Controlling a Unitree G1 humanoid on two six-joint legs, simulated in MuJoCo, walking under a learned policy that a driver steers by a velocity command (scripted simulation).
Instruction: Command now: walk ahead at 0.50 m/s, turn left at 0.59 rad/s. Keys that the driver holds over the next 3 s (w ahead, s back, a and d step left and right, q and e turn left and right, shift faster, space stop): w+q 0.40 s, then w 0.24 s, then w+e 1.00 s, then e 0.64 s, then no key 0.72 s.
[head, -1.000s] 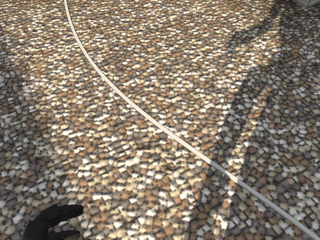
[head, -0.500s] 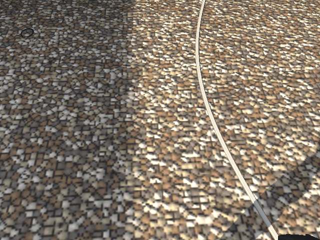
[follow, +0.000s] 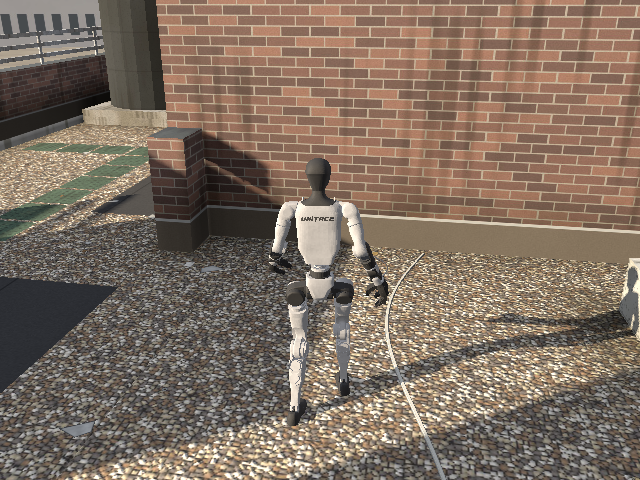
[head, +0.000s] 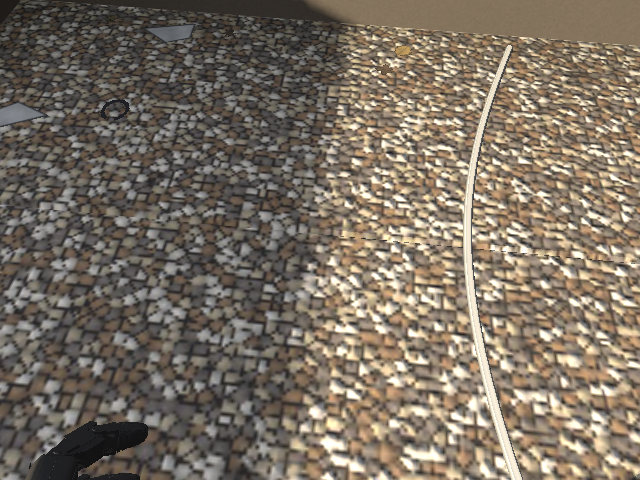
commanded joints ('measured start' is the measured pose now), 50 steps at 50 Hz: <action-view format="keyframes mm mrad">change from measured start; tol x32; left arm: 1 280 224 80 -15 20 -23 18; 50 -25 68 3 -28 -13 44 -44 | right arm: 1 -37 -37 4 -90 -23 -11 1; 22 -383 -24 15 -236 3 -6 71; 27 69 -206 -72 -131 -8 11 39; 50 -61 -153 -28 18 -15 -34 2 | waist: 1 187 20 -244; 2 114 -343 -330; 22 168 -23 85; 28 40 299 -327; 50 21 85 67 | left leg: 1 -241 103 -62 374 220 51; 4 -727 106 39 821 -35 -25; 22 -578 166 243 161 374 -1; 26 -94 33 308 35 336 104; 29 492 466 -545 -144 132 335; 37 -96 322 49 -331 522 221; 50 203 361 320 -230 814 99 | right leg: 1 560 -222 196 -1 -99 -110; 3 763 -411 707 -167 -567 -238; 21 495 -271 -184 -281 167 -156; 26 474 -253 -267 158 698 -104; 28 -169 -23 -178 805 -547 -10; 29 -247 -30 6 902 -565 -19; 43 -173 -111 -17 276 169 10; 50 -226 -51 -95 126 -11 -69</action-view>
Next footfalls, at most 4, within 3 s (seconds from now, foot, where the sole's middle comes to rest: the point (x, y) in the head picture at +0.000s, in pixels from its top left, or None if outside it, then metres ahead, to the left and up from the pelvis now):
0.54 left None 0.40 0.19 -0.76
1.08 right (272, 355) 0.77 0.06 -0.76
1.54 left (182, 269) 1.03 0.28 -0.76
2.00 right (293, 227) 1.15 -0.01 -0.76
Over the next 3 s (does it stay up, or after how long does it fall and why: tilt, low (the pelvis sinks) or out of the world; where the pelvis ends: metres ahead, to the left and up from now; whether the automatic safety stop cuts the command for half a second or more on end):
stays up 1.12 0.12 0.01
